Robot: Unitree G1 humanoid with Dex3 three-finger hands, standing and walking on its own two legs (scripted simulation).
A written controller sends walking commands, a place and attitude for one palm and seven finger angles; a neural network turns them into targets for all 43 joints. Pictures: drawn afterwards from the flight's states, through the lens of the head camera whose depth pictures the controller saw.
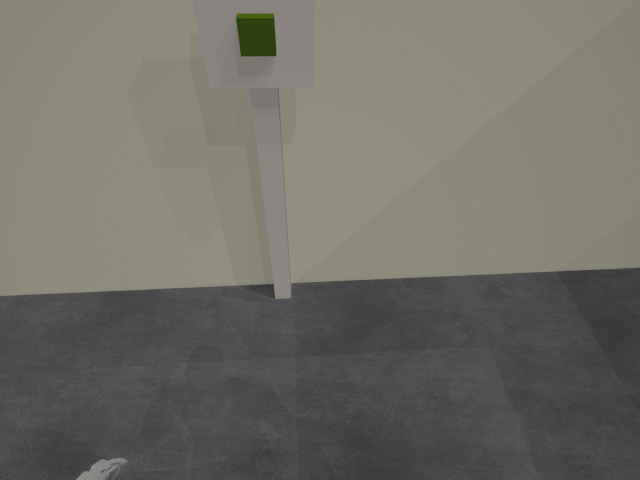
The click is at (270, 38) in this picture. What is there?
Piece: button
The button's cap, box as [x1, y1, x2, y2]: [236, 14, 275, 55]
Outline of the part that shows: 237,14 236,21 241,55 275,55 273,14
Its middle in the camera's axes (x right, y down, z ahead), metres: -0.12 -0.38 +0.72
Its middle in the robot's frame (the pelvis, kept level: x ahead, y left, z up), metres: +0.81 +0.16 +0.19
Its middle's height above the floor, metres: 0.96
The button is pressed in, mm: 0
